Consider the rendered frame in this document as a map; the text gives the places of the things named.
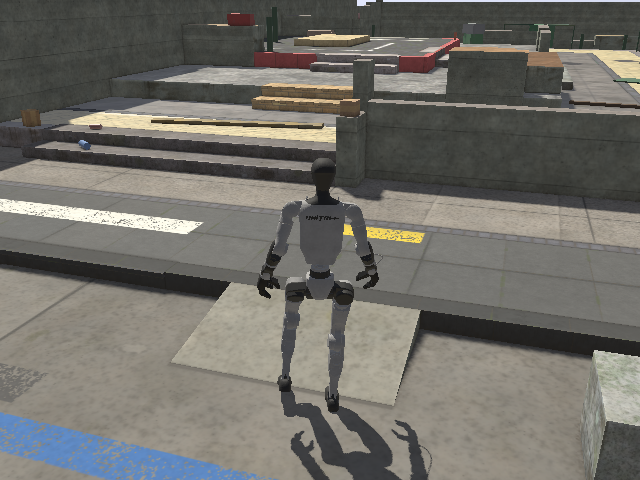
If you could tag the right robot forearm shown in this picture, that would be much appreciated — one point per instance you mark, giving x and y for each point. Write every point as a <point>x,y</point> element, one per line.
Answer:
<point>369,262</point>

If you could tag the left robot upper arm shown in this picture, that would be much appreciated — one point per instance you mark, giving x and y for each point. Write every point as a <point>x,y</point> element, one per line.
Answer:
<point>290,210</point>

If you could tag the left robot forearm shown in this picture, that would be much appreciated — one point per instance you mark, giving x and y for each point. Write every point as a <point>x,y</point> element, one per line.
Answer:
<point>270,264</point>

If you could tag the robot left shin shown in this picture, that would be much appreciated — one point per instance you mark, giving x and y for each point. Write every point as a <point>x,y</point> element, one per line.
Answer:
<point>287,346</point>

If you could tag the right robot upper arm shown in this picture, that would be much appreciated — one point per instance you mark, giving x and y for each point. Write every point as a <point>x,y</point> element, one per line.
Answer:
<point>353,212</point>

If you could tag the left robot hand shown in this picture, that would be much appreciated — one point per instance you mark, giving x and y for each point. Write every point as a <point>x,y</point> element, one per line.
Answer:
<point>261,284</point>

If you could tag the right robot hand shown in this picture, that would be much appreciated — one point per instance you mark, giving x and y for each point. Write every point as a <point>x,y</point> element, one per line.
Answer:
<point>371,283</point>

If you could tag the robot left foot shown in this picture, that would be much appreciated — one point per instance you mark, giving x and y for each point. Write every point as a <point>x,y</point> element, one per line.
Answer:
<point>284,384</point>

